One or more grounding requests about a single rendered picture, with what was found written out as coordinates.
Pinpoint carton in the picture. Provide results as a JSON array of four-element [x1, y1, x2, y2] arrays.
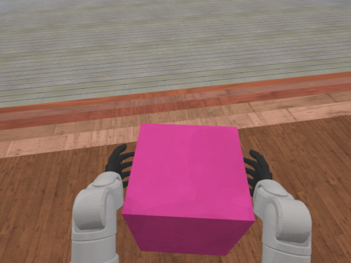
[[122, 123, 255, 256]]

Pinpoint robot left hand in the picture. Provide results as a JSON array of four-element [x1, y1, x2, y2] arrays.
[[105, 144, 135, 188]]

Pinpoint right robot forearm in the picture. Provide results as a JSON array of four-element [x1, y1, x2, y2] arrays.
[[253, 179, 312, 263]]

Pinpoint left robot forearm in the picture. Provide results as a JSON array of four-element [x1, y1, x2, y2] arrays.
[[70, 171, 124, 263]]

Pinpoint robot right hand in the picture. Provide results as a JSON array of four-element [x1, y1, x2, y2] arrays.
[[243, 150, 273, 197]]

